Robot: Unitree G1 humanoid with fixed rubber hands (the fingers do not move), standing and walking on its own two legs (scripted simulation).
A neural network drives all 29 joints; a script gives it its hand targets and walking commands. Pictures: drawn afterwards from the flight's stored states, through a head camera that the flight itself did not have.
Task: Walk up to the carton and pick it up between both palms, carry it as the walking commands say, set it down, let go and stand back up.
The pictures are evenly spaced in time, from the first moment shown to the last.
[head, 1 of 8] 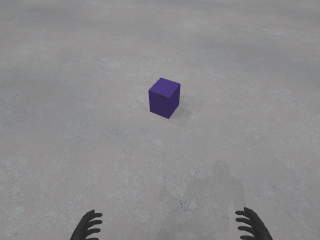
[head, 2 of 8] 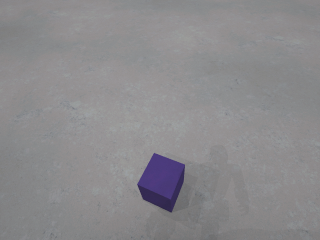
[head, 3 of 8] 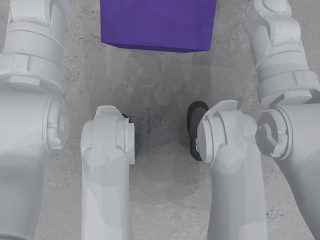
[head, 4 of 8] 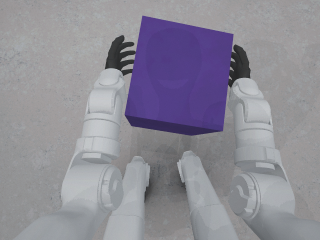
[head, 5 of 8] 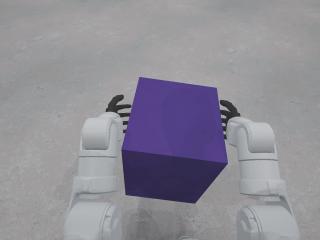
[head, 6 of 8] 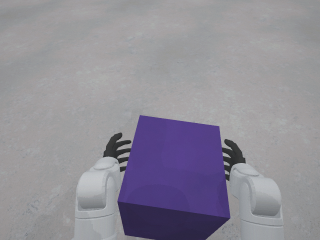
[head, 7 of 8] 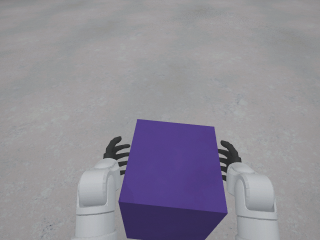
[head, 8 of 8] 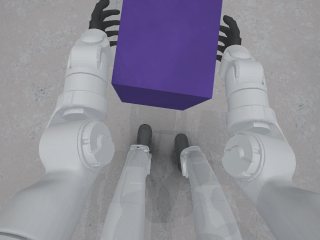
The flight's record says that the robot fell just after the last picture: yes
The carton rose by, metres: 0.70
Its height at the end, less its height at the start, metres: +0.51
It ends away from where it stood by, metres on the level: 2.10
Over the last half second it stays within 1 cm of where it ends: no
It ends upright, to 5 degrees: no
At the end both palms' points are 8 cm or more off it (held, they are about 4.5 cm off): no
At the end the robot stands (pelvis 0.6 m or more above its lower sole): yes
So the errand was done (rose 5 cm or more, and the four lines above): no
